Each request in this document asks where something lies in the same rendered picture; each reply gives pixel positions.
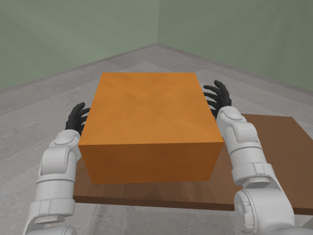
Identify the robot right upper arm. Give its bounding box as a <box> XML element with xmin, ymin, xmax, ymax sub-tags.
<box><xmin>234</xmin><ymin>188</ymin><xmax>313</xmax><ymax>235</ymax></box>

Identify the right robot forearm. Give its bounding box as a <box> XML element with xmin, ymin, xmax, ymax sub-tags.
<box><xmin>216</xmin><ymin>106</ymin><xmax>295</xmax><ymax>223</ymax></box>

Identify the carton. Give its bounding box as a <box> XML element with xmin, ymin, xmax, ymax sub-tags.
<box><xmin>78</xmin><ymin>72</ymin><xmax>224</xmax><ymax>185</ymax></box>

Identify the robot left upper arm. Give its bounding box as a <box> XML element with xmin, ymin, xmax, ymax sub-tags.
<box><xmin>27</xmin><ymin>225</ymin><xmax>77</xmax><ymax>235</ymax></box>

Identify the robot right hand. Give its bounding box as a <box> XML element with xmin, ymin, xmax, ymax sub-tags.
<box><xmin>203</xmin><ymin>80</ymin><xmax>231</xmax><ymax>119</ymax></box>

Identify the table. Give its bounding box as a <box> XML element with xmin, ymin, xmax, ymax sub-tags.
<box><xmin>73</xmin><ymin>114</ymin><xmax>313</xmax><ymax>230</ymax></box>

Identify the robot left hand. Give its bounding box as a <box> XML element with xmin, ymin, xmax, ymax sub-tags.
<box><xmin>65</xmin><ymin>102</ymin><xmax>90</xmax><ymax>136</ymax></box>

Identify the left robot forearm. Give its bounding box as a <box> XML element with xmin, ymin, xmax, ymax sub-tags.
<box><xmin>22</xmin><ymin>129</ymin><xmax>82</xmax><ymax>235</ymax></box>

